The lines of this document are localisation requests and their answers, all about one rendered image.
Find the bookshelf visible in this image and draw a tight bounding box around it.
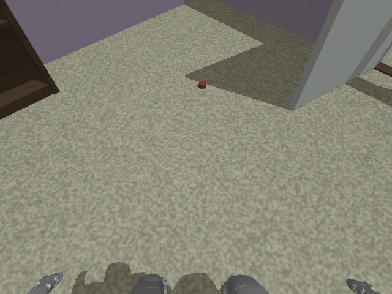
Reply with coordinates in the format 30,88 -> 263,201
0,0 -> 60,119

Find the tin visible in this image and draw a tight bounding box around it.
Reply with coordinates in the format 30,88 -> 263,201
199,80 -> 206,89

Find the left robot hand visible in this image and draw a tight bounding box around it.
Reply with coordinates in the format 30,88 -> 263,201
27,273 -> 63,294

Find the right robot hand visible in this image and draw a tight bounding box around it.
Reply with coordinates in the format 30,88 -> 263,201
346,279 -> 381,294

